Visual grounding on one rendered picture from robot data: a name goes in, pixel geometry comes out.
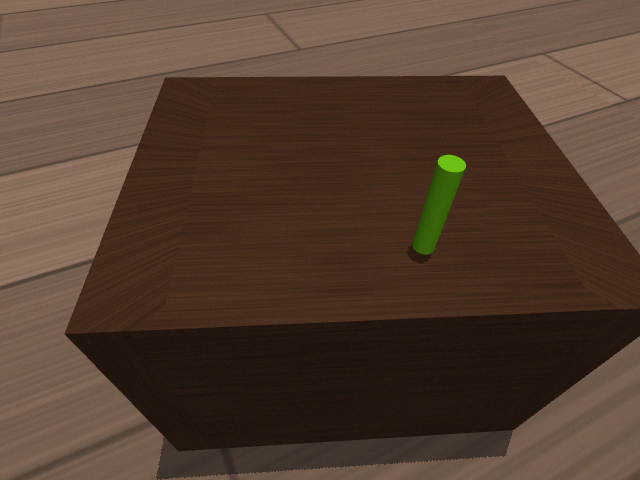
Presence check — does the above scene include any can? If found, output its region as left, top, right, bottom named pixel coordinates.
left=412, top=155, right=466, bottom=254

